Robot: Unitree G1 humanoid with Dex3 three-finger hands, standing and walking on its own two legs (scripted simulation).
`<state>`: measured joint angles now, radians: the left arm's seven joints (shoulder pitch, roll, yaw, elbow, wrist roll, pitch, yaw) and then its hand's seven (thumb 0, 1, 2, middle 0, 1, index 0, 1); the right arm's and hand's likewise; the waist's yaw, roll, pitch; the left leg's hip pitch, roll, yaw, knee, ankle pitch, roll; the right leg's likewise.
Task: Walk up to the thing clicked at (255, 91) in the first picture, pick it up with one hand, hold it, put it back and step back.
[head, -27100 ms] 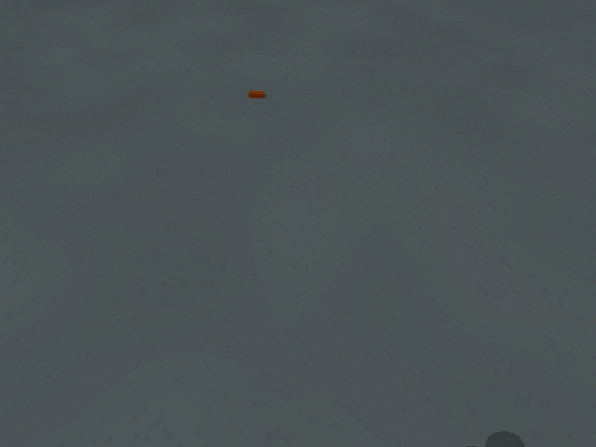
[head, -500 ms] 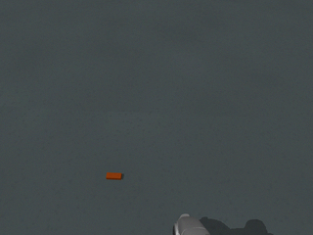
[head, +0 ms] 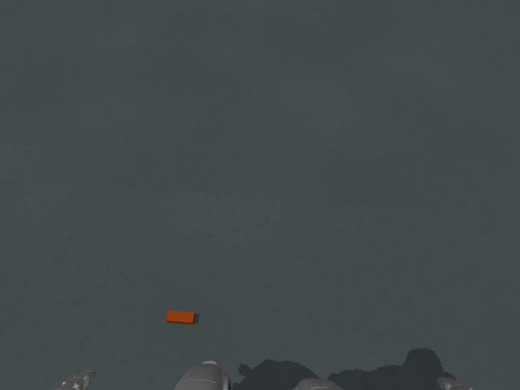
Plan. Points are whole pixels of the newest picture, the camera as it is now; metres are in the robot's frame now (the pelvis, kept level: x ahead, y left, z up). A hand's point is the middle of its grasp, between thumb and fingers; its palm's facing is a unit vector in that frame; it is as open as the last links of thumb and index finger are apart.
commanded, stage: walk up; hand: left
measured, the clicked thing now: (180, 317) +0.40 +0.27 -0.74
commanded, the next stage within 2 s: stand in 1.92 s
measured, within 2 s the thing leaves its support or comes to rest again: neither
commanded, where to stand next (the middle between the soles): +0.01 +0.04 m, yaw -1 degrees
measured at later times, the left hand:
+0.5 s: hand out of the picture +0.01 +0.25 -0.12, palm faces -0.02 -0.89 -0.46, open 7.4 cm
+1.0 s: hand out of the picture +0.03 +0.24 -0.13, palm faces +0.03 -0.94 -0.34, open 7.4 cm
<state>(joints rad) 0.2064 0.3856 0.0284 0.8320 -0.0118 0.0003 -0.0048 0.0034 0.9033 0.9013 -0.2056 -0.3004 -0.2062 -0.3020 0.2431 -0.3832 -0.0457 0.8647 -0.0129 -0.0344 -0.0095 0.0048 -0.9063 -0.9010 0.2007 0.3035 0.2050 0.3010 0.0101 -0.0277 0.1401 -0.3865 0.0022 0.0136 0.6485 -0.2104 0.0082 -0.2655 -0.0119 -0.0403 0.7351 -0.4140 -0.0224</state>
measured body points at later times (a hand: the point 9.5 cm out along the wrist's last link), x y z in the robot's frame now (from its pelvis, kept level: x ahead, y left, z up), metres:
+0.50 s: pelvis -0.03 -0.03 +0.01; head +0.02 -0.06 +0.46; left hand +0.01 +0.29 -0.09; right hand +0.09 -0.34 -0.13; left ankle -0.01 +0.13 -0.68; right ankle -0.06 -0.15 -0.72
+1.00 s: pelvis -0.05 -0.01 +0.02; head -0.04 -0.01 +0.47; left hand +0.03 +0.29 -0.10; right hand +0.05 -0.31 -0.11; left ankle -0.02 +0.12 -0.72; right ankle -0.04 -0.15 -0.72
